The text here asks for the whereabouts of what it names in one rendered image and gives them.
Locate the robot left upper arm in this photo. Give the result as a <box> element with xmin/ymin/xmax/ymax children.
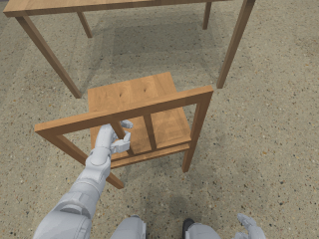
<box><xmin>35</xmin><ymin>210</ymin><xmax>92</xmax><ymax>239</ymax></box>

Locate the robot left thigh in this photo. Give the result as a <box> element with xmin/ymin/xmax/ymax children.
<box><xmin>110</xmin><ymin>217</ymin><xmax>147</xmax><ymax>239</ymax></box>

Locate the right robot hand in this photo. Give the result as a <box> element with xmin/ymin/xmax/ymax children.
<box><xmin>231</xmin><ymin>213</ymin><xmax>266</xmax><ymax>239</ymax></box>

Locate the left robot hand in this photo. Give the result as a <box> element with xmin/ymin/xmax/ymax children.
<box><xmin>95</xmin><ymin>119</ymin><xmax>134</xmax><ymax>154</ymax></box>

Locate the robot right thigh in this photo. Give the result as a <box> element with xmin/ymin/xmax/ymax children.
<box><xmin>185</xmin><ymin>224</ymin><xmax>221</xmax><ymax>239</ymax></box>

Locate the table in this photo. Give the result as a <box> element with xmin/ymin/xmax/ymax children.
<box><xmin>3</xmin><ymin>0</ymin><xmax>256</xmax><ymax>99</ymax></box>

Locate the robot left forearm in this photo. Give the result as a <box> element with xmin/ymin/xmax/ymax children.
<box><xmin>32</xmin><ymin>146</ymin><xmax>112</xmax><ymax>239</ymax></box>

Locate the robot thigh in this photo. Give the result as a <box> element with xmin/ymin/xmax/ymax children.
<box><xmin>185</xmin><ymin>224</ymin><xmax>221</xmax><ymax>239</ymax></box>
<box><xmin>110</xmin><ymin>217</ymin><xmax>147</xmax><ymax>239</ymax></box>

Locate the chair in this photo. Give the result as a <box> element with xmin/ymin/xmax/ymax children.
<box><xmin>34</xmin><ymin>72</ymin><xmax>213</xmax><ymax>189</ymax></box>

